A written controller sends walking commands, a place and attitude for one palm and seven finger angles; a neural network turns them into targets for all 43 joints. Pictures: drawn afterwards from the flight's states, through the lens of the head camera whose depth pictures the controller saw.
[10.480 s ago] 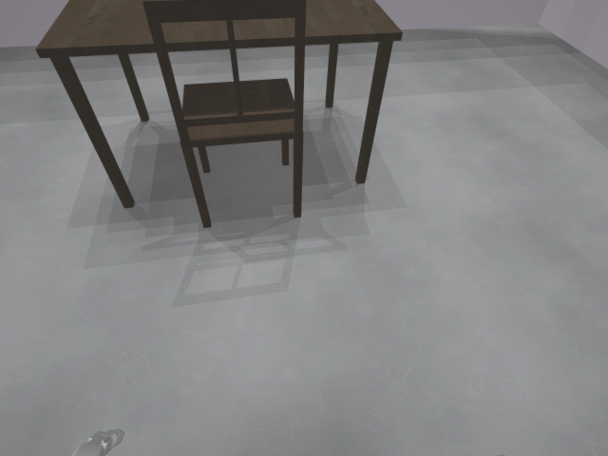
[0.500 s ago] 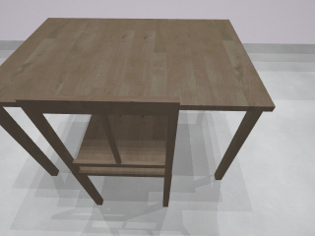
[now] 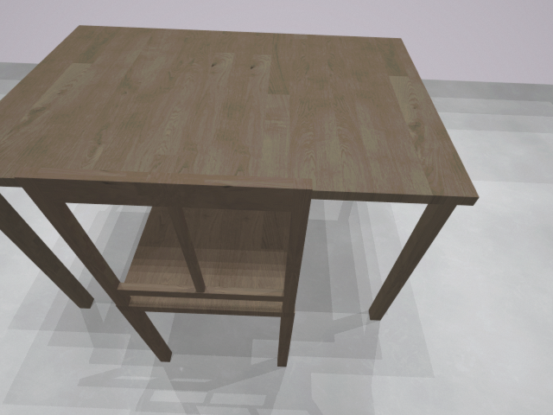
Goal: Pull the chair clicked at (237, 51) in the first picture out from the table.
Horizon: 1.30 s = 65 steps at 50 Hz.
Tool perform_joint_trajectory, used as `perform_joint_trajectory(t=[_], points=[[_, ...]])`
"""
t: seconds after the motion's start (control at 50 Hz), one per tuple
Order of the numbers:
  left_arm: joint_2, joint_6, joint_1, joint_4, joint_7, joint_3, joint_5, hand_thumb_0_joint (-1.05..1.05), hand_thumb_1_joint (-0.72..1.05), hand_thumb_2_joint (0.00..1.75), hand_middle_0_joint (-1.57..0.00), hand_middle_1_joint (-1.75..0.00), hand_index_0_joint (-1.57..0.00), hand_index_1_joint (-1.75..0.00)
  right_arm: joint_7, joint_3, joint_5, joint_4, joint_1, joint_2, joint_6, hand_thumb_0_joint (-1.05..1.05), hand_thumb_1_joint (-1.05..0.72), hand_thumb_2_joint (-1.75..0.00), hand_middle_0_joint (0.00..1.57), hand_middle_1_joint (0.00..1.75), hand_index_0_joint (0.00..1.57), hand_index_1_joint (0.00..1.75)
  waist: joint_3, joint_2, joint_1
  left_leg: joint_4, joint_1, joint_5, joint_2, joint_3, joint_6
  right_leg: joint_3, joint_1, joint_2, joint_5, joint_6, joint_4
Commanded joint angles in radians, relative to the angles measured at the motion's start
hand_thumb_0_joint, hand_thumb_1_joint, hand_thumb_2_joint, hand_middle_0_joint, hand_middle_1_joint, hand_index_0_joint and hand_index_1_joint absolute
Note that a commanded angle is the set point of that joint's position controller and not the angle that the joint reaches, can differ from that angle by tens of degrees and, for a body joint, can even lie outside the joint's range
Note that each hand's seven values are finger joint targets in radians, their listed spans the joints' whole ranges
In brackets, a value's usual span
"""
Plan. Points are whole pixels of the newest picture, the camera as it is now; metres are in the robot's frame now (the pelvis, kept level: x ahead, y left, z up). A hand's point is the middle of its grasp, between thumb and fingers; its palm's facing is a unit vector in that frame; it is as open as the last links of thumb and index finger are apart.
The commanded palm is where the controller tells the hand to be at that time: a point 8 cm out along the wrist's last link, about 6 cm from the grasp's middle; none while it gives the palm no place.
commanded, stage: look again from close up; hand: left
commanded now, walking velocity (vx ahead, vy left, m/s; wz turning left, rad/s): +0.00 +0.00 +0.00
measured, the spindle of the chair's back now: (189, 253) +0.40 +0.20 -0.08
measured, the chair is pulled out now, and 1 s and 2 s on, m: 0.00 0.00 0.00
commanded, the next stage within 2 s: raise the hand toward the chair's back in 0.48 s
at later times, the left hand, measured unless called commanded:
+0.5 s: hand out of the picture -0.01 +0.16 -0.18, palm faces +0.02 -0.98 -0.18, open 7.4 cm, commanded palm none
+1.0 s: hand out of the picture +0.13 +0.14 -0.09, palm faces +0.01 -1.00 +0.07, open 9.2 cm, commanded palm +0.11 +0.22 -0.06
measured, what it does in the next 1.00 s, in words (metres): lowers itself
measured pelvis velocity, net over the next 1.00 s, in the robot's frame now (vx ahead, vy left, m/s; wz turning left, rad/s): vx -0.05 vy -0.02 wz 0.05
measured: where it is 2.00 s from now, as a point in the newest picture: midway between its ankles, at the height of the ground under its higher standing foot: outside the picture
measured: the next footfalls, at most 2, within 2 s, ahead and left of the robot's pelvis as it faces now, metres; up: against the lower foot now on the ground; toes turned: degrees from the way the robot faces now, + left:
none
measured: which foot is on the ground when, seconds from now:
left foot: down 0.00-1.00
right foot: down 0.00-1.00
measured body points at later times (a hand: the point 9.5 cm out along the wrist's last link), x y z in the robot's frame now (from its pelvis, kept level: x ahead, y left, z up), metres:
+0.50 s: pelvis +0.00 -0.01 +0.00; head +0.01 +0.00 +0.45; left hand -0.01 +0.21 -0.16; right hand +0.01 -0.23 -0.16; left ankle -0.02 +0.11 -0.74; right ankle -0.04 -0.12 -0.74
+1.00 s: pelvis -0.05 -0.02 -0.08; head -0.01 +0.00 +0.37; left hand +0.13 +0.20 -0.09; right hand +0.18 -0.27 -0.11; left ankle -0.02 +0.11 -0.74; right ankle -0.04 -0.12 -0.74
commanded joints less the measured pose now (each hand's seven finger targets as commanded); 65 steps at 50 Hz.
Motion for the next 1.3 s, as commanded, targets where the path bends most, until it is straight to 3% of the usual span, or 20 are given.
perform_joint_trajectory(t=[0.0,0.54,0.56,0.58,0.6,0.62,0.64,0.68,0.72,0.74,0.78,0.8,0.84,0.9,1.02,1.08,1.12,1.16,1.22,1.28], points=[[0.116,-0.019,0.066,-0.022,0.011,0.020,0.003,0.00,0.90,0.90,-0.20,-0.30,-0.20,-0.30,-0.002,-0.020,0.001,-0.026,0.048,-0.101,-0.015,0.00,-0.90,-0.90,0.20,0.30,0.20,0.30,-0.009,0.004,-0.006,-0.053,0.061,0.275,0.104,-0.101,0.019,0.070,-0.052,-0.092,0.306,-0.024,-0.073],[0.093,-0.022,0.111,-0.007,0.013,0.011,0.001,0.00,0.90,0.90,-0.20,-0.30,-0.20,-0.30,-0.002,-0.015,0.004,0.014,0.074,-0.074,-0.012,0.00,-0.90,-0.90,0.20,0.30,0.20,0.30,0.021,0.014,-0.004,-0.072,0.053,0.221,0.105,-0.099,0.013,0.081,-0.062,-0.091,0.268,-0.027,-0.115],[0.105,-0.040,0.152,0.025,0.047,0.021,0.016,0.00,0.90,0.90,-0.20,-0.30,-0.20,-0.30,0.002,-0.022,0.006,-0.064,-0.003,-0.110,-0.017,0.00,-0.90,-0.90,0.20,0.30,0.20,0.30,0.077,0.035,0.010,0.155,-0.064,0.293,0.110,-0.062,-0.018,0.121,-0.082,-0.152,0.646,-0.002,-0.103],[0.322,-0.243,-0.565,-1.505,0.029,0.134,-0.200,0.00,0.88,0.89,-0.20,-0.30,-0.20,-0.30,-0.043,-0.042,0.062,-0.407,0.037,-0.275,-0.151,0.00,-0.90,-0.90,0.20,0.30,0.20,0.30,-0.422,0.183,-0.101,0.010,0.204,0.362,-0.005,-0.080,0.015,0.022,0.025,-0.049,0.531,-0.029,0.003],[0.376,-0.216,-0.409,-1.402,0.080,0.201,-0.151,0.00,0.85,0.88,-0.20,-0.29,-0.20,-0.29,-0.085,-0.007,0.064,-0.352,-0.064,-0.167,-0.220,0.00,-0.90,-0.90,0.20,0.30,0.20,0.30,-0.329,0.237,-0.047,0.011,0.220,0.390,0.041,-0.030,0.017,-0.009,-0.036,-0.004,0.327,-0.028,0.018],[0.207,-0.175,-0.161,-1.219,0.097,0.102,-0.126,0.00,0.83,0.87,-0.19,-0.29,-0.19,-0.29,-0.079,-0.036,0.037,-0.335,-0.028,-0.214,-0.264,0.00,-0.90,-0.90,0.20,0.30,0.20,0.30,-0.356,0.283,-0.035,0.007,0.193,0.408,0.039,-0.053,0.002,-0.053,-0.068,0.012,0.196,-0.038,0.046],[-0.036,-0.064,0.144,-0.936,0.097,-0.026,-0.137,0.00,0.81,0.86,-0.19,-0.29,-0.19,-0.29,-0.062,-0.033,0.058,-0.312,-0.012,-0.147,-0.272,0.00,-0.90,-0.90,0.20,0.30,0.20,0.30,-0.176,0.171,-0.049,0.014,0.080,0.375,0.052,-0.077,0.008,-0.079,-0.149,0.006,0.145,-0.029,0.057],[-0.007,-0.124,-0.046,-1.148,0.052,-0.016,-0.184,0.00,0.76,0.84,-0.19,-0.28,-0.19,-0.28,-0.056,-0.048,0.056,-0.406,-0.031,-0.214,-0.288,0.00,-0.90,-0.90,0.20,0.30,0.20,0.30,-0.073,0.094,-0.088,0.082,-0.034,0.186,0.027,-0.110,0.009,-0.103,-0.236,0.001,0.139,-0.012,0.053],[-0.035,-0.219,0.004,-0.955,0.015,0.013,-0.169,0.00,0.71,0.82,-0.18,-0.27,-0.18,-0.27,-0.050,-0.066,0.025,-0.439,-0.012,-0.216,-0.294,0.00,-0.90,-0.90,0.20,0.30,0.20,0.30,-0.012,-0.151,-0.108,0.193,-0.197,0.048,-0.001,-0.116,0.007,-0.122,-0.408,0.016,0.020,-0.003,0.103],[-0.094,-0.276,0.123,-0.844,-0.031,0.007,-0.186,0.00,0.69,0.81,-0.18,-0.27,-0.18,-0.27,-0.038,-0.071,0.018,-0.466,-0.038,-0.209,-0.296,0.00,-0.90,-0.90,0.20,0.30,0.20,0.30,-0.003,-0.237,-0.065,0.241,-0.307,-0.007,-0.002,-0.121,-0.002,-0.128,-0.481,0.016,-0.044,-0.004,0.160],[-0.082,-0.409,0.314,-0.817,-0.147,0.061,-0.228,0.00,0.64,0.79,-0.17,-0.26,-0.17,-0.26,-0.013,-0.087,0.010,-0.526,-0.079,-0.207,-0.301,0.00,-0.90,-0.90,0.20,0.30,0.20,0.30,-0.082,-0.340,0.018,0.315,-0.450,-0.041,-0.009,-0.105,-0.013,-0.101,-0.493,0.014,-0.075,-0.010,0.250],[-0.017,-0.461,0.397,-0.778,-0.207,0.136,-0.237,0.00,0.62,0.78,-0.17,-0.26,-0.17,-0.26,0.009,-0.097,0.020,-0.546,-0.091,-0.205,-0.297,0.00,-0.90,-0.90,0.20,0.30,0.20,0.30,-0.115,-0.279,0.060,0.340,-0.473,-0.010,-0.018,-0.090,-0.023,-0.078,-0.462,0.009,-0.019,-0.022,0.288],[0.035,-0.558,0.349,-0.819,-0.339,0.169,-0.263,0.00,0.57,0.76,-0.17,-0.25,-0.17,-0.25,0.035,-0.104,0.022,-0.620,-0.122,-0.220,-0.291,0.00,-0.90,-0.90,0.20,0.30,0.20,0.30,-0.213,-0.173,0.052,0.427,-0.523,0.032,-0.035,-0.070,-0.030,-0.048,-0.434,-0.007,0.115,-0.029,0.386],[0.152,-0.541,0.265,-0.823,-0.353,0.287,-0.231,0.00,0.50,0.73,-0.16,-0.24,-0.16,-0.24,0.033,-0.108,0.038,-0.682,-0.143,-0.209,-0.245,0.00,-0.90,-0.90,0.20,0.30,0.20,0.30,-0.254,-0.004,0.072,0.498,-0.606,-0.040,-0.046,-0.039,-0.019,-0.021,-0.496,-0.013,-0.001,-0.034,0.443],[0.187,-0.701,-0.090,-1.529,-0.204,0.247,-0.254,0.00,0.36,0.67,-0.15,-0.22,-0.15,-0.22,0.002,-0.092,0.006,-0.727,-0.093,-0.167,-0.242,0.00,-0.90,-0.90,0.20,0.30,0.20,0.30,-0.498,0.238,-0.003,0.620,-0.509,-0.012,-0.002,-0.094,0.016,0.007,-0.636,0.018,-0.046,-0.040,0.538],[0.127,-0.749,-0.076,-1.487,-0.239,0.132,-0.246,0.00,0.29,0.64,-0.14,-0.20,-0.14,-0.20,-0.012,-0.072,0.002,-0.675,-0.077,-0.171,-0.266,0.00,-0.90,-0.90,0.20,0.30,0.20,0.30,-0.425,0.222,-0.075,0.674,-0.556,-0.031,0.013,-0.119,0.019,0.006,-0.743,0.025,-0.087,-0.041,0.542],[0.101,-0.700,-0.083,-1.352,-0.316,0.071,-0.257,0.00,0.25,0.62,-0.13,-0.20,-0.13,-0.20,-0.025,-0.062,0.018,-0.657,-0.076,-0.193,-0.275,0.00,-0.90,-0.90,0.20,0.30,0.20,0.30,-0.326,0.106,-0.127,0.704,-0.663,-0.123,0.020,-0.134,0.024,0.027,-0.768,0.026,-0.170,-0.027,0.507],[0.113,-0.589,-0.019,-1.177,-0.392,0.081,-0.272,0.00,0.20,0.60,-0.13,-0.19,-0.13,-0.19,-0.041,-0.059,0.036,-0.656,-0.071,-0.209,-0.271,0.00,-0.90,-0.90,0.20,0.30,0.20,0.30,-0.275,0.013,-0.123,0.707,-0.762,-0.208,0.012,-0.129,0.022,0.059,-0.746,0.018,-0.293,-0.016,0.449],[0.169,-0.370,0.069,-1.085,-0.463,0.163,-0.292,0.00,0.13,0.57,-0.12,-0.18,-0.12,-0.18,-0.057,-0.055,0.067,-0.709,-0.084,-0.223,-0.242,0.00,-0.90,-0.90,0.20,0.30,0.20,0.30,-0.348,-0.019,-0.046,0.654,-0.742,-0.190,-0.007,-0.115,0.027,0.070,-0.627,0.001,-0.299,-0.009,0.405],[0.226,-0.255,0.115,-1.211,-0.399,0.324,-0.342,0.00,0.06,0.54,-0.12,-0.17,-0.12,-0.17,-0.067,-0.065,0.064,-0.751,-0.112,-0.193,-0.217,0.00,-0.90,-0.90,0.20,0.30,0.20,0.30,-0.480,-0.049,0.027,0.612,-0.680,-0.083,-0.014,-0.107,0.025,0.052,-0.475,-0.009,-0.169,0.001,0.416]])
